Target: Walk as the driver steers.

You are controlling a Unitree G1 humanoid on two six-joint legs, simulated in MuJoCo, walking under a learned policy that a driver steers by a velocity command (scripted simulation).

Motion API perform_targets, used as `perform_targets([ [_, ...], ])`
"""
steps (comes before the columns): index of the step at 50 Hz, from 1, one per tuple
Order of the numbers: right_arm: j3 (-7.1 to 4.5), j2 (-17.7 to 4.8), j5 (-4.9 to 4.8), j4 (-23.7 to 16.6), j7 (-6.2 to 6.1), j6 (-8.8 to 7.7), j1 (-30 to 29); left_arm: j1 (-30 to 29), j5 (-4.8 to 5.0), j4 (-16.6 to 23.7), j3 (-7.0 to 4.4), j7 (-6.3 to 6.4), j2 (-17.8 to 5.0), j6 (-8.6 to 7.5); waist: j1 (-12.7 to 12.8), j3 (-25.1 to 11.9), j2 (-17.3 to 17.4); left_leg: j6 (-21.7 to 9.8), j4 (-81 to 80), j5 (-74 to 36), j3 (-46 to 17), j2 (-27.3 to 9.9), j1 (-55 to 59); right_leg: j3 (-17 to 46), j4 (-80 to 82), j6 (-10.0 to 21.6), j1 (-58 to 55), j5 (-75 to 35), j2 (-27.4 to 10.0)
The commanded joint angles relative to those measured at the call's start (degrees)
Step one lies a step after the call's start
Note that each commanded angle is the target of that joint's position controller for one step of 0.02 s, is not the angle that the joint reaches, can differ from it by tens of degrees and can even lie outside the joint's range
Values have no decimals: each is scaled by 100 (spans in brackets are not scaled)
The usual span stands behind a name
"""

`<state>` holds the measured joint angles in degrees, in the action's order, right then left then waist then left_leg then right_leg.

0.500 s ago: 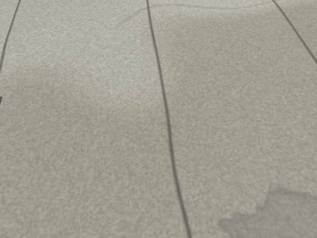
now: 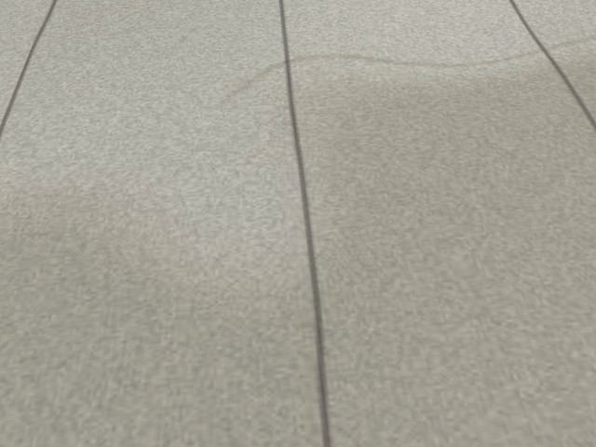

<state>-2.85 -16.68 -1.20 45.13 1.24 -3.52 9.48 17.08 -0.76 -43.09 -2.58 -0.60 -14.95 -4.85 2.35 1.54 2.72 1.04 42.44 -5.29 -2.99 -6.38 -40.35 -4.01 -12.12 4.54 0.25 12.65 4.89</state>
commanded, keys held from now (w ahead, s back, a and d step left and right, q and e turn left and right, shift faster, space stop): w+q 0.12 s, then no key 0.88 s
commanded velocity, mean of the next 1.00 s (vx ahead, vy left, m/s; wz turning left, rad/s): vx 0.18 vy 0.00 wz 0.13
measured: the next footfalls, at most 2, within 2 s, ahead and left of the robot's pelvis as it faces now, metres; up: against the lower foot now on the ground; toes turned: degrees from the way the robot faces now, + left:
left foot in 0.18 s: +0.29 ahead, +0.14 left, +0.00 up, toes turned +8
right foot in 0.60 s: +0.38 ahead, -0.09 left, +0.00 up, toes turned +9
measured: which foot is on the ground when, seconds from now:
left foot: up 0.00-0.16, down 0.18-1.00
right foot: down 0.00-0.20, up 0.22-0.58, down 0.60-1.00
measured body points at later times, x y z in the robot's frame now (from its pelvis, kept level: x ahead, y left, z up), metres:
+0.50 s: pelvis +0.23 +0.05 +0.00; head +0.27 +0.07 +0.44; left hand +0.32 +0.34 -0.12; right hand +0.41 -0.18 -0.12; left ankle +0.25 +0.14 -0.75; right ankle +0.34 -0.10 -0.71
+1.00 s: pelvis +0.31 +0.02 -0.01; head +0.32 +0.02 +0.44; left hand +0.39 +0.30 -0.14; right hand +0.43 -0.23 -0.15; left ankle +0.25 +0.14 -0.75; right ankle +0.34 -0.09 -0.75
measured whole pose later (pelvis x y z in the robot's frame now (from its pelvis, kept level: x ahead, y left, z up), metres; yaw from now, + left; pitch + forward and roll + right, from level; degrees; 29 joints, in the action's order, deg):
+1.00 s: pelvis +0.31 +0.02 -0.01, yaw +9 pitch -1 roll +0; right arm -1.8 -14.6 0.2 55.8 -1.3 1.2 10.1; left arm 7.6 -0.1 -52.6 -2.1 1.4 -13.2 -0.6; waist -0.6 2.0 0.0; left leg 0.0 27.9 18.6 -0.9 0.6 -8.4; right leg 0.6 -29.6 -0.2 14.4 14.3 -0.4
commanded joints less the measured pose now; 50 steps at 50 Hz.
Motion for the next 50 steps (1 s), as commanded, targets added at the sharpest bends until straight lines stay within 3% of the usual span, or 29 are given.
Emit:
perform_targets([
  [1, -20, -267, -21, -549, 90, -100, -704, 89, 34, 126, -272, 51, -955, -61, 230, 337, -470, -100, -606, -420, 98, 130, 151, 166, 561, 576, 182, -1669, -1667],
  [4, -3, -245, -3, -758, 218, -115, -959, 228, 86, -40, -306, 81, -984, 64, 293, 398, -453, -283, -911, 164, 237, 235, -198, 46, 194, 523, -608, -2339, -1905],
  [6, -37, -321, 11, -864, 286, -110, -881, 134, 111, -53, -341, 138, -1094, 161, 141, 240, -591, -466, -987, 796, 507, 445, 42, -92, -331, 400, -905, -3782, -1965],
  [7, -85, -407, 61, -862, 287, -98, -675, 80, 117, -43, -352, 184, -1160, 211, -11, 49, -717, -565, -975, 1126, 694, 669, 475, -130, -835, 323, -913, -5047, -1922],
  [8, -186, -591, 103, -754, 266, -96, -107, 38, 103, -32, -343, 230, -1186, 266, -325, -333, -791, -674, -1016, 1202, 817, 924, 1227, -170, -1647, 213, -840, -5937, -1813],
  [9, -318, -843, 116, -592, 203, -118, 679, -44, 120, -17, -309, 268, -1164, 287, -795, -768, -662, -851, -1489, 373, 715, 1018, 2510, -342, -2820, -24, -294, -5757, -1581],
  [10, -415, -1319, 177, -488, 88, -91, 1384, 89, -28, 139, -187, 280, -898, 205, -967, -1569, 120, -1261, -1222, -1686, -672, -86, 4464, -393, -4633, -309, 1146, -3281, -1190],
  [11, -369, -1461, 183, -564, 57, -101, 1164, 1008, -53, 98, 41, 117, -281, 77, -365, -2631, 1364, -2722, -1332, -3128, -3541, -1825, 6537, 173, -6919, -730, 3322, 2443, 10],
  [12, -279, -993, 150, -592, 51, -27, 1364, 665, 120, -114, -128, 32, -1041, -19, -893, -3092, 198, -2526, -1466, -3004, -3127, -1605, 6374, 1248, -7174, -648, 3347, 2370, -311],
  [13, -214, -842, 146, -636, 34, -1, 970, -37, 317, 158, -136, 8, -1065, -37, -859, -2189, 167, -2211, -1522, -2937, -2158, -1357, 5750, 1145, -6909, -583, 3688, 2167, -623],
  [14, -178, -726, 100, -610, 34, 0, 590, -345, 244, 227, -97, 56, -929, -29, -654, -1324, -329, -1928, -1769, -2744, -1617, -1058, 4724, 899, -6286, -588, 3784, 1863, -848],
  [15, -115, -528, 82, -625, 5, -1, 333, -465, 128, 196, -140, 121, -961, 37, -498, -948, -386, -1794, -1989, -2473, -1327, -878, 4010, 838, -5828, -620, 3586, 1630, -998],
  [16, -93, -529, 146, -626, -2, 14, 185, -270, 125, 153, -145, 141, -904, 139, -268, -759, -214, -1754, -2228, -2422, -1077, -724, 3287, 812, -5590, -664, 3035, 1443, -1042],
  [18, -111, -562, 214, -591, 17, -19, -101, 179, 99, 9, -95, 207, -640, 298, 0, -712, 35, -1781, -2479, -2636, -629, -535, 2554, 696, -4953, -829, 2428, 1125, -1009],
  [21, -122, -597, 222, -484, -28, 1, -336, 172, 36, -52, -50, 277, -502, 359, 35, -891, 200, -1629, -2483, -2672, -155, -336, 2417, 625, -3806, -928, 2060, 358, -985],
  [23, -115, -607, 226, -370, -62, 66, -276, -67, 53, -49, -63, 276, -543, 380, -101, -971, 240, -1528, -2517, -2052, -111, -308, 2520, 619, -3319, -925, 1933, -218, -973],
  [26, -66, -546, 242, -189, -70, 150, -239, -423, 70, -4, -101, 268, -617, 416, -228, -770, 260, -1435, -2544, -707, -307, -370, 2518, 673, -2728, -860, 1802, -335, -957],
  [28, -14, -457, 198, -101, -64, 185, -320, -449, 31, -17, -123, 255, -601, 403, -139, -640, 255, -1284, -2351, 67, -420, -336, 2469, 619, -2048, -739, 1477, -458, -877],
  [29, 28, -364, 154, -51, -62, 189, -309, -403, -18, -42, -124, 246, -584, 379, -58, -588, 186, -1073, -2196, 579, -416, -186, 2409, 586, -1455, -643, 1145, -921, -836],
  [30, 80, -221, 183, 23, -62, 169, -88, -443, -77, -10, -147, 255, -740, 352, -129, -558, -63, -766, -1995, 1137, -382, 53, 2319, 903, -1156, -531, 818, -1802, -1107],
  [31, 75, -207, 288, 101, -55, 140, 333, -571, -67, 70, -206, 287, -1082, 352, -478, -567, -657, -507, -1695, 1944, -141, 490, 2141, 1276, -1282, -323, 604, -2575, -1521],
  [32, 103, -64, 281, 183, -73, 146, 637, -757, -26, 5, -189, 288, -983, 384, -699, -640, -1234, -343, -1752, 2378, 83, 702, 2261, 1352, -1326, -37, 805, -1971, -1598],
  [33, 112, -162, 279, 180, -104, 198, 321, -865, 17, -4, -143, 238, -659, 397, -508, -536, -1121, -258, -1811, 2135, 136, 669, 2574, 1259, -1233, -91, 1193, -1010, -1361],
  [34, 64, -332, 224, 183, -137, 263, 76, -856, -3, -17, -114, 202, -548, 389, -357, -388, -861, -281, -1766, 1966, 111, 641, 2569, 1114, -1212, -223, 1316, -787, -1175],
  [36, 49, -358, 206, 224, -184, 373, 10, -771, -10, -123, -117, 170, -603, 321, -299, -356, -769, -325, -1776, 1598, 14, 558, 2575, 969, -1315, -336, 1201, -1125, -1040],
  [39, 39, -353, 183, 353, -199, 383, 34, -681, 34, -299, -113, 186, -581, 278, -257, -485, -630, -304, -1754, 1135, -21, 501, 2701, 883, -1499, -324, 921, -1754, -990],
  [50, 4, -350, 143, 941, -287, 425, 116, -986, 65, -795, -119, 217, -536, 391, -260, -374, -281, -194, -1831, 825, 27, 476, 2939, 755, -1483, -233, 745, -1863, -848],
])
